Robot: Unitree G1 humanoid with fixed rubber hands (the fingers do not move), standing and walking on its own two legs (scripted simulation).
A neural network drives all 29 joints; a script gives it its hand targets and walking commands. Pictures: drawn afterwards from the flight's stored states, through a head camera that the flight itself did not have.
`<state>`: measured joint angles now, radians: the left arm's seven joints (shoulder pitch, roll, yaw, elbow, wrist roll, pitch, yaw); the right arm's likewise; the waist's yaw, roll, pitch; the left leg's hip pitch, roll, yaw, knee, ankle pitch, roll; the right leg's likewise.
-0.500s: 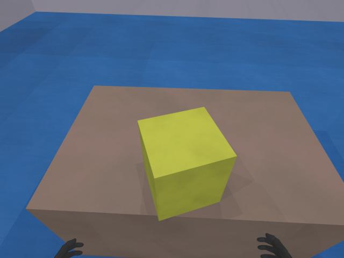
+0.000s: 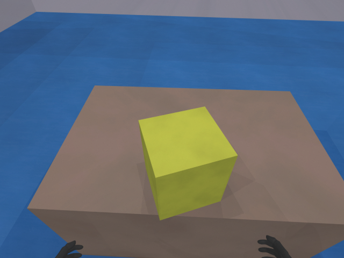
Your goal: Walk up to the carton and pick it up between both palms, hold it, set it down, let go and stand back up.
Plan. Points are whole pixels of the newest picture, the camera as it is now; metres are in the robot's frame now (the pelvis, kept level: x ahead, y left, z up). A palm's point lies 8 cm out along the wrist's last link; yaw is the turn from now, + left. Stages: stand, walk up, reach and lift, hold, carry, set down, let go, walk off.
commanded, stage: stand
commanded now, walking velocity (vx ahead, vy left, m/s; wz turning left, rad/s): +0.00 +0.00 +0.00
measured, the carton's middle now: (182, 163) +0.42 -0.02 -0.06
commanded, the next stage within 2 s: walk up in 1.34 s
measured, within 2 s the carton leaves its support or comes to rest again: neither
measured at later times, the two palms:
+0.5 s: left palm out of the picture +0.13 +0.28 -0.08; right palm out of the picture +0.13 -0.25 -0.09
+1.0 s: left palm out of the picture +0.13 +0.28 -0.08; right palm out of the picture +0.13 -0.25 -0.09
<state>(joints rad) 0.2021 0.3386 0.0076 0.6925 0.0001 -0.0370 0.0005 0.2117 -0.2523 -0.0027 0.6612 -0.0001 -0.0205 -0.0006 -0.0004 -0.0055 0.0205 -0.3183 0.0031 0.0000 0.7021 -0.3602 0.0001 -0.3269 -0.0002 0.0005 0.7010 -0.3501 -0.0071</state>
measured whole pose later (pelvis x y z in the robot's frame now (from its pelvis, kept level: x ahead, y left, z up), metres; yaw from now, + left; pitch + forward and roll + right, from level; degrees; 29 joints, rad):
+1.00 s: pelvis +0.00 +0.00 +0.00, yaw +0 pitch -1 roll +0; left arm 0.20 0.34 0.01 0.72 0.00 -0.04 0.00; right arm 0.21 -0.25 0.00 0.69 0.00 -0.02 0.00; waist 0.00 0.00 0.02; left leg -0.32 0.00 0.00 0.68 -0.35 0.00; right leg -0.33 0.00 0.00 0.67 -0.33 0.00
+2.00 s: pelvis +0.00 +0.00 +0.00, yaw +0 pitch -1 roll +0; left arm 0.20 0.35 0.01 0.74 0.00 0.00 -0.02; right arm 0.21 -0.32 0.00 0.71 0.00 -0.03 -0.01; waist 0.00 0.00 0.02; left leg -0.32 0.00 0.00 0.66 -0.33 0.00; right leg -0.33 0.00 0.00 0.65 -0.32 -0.01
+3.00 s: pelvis +0.01 +0.00 +0.02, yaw +0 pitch -1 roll +0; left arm 0.20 0.09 -0.05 0.62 0.00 -0.28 0.17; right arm 0.17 -0.31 -0.07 0.85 0.13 -0.49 0.19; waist 0.01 0.02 0.02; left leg -0.23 0.00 0.00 0.53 -0.28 0.00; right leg -0.23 0.00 0.00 0.51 -0.26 0.00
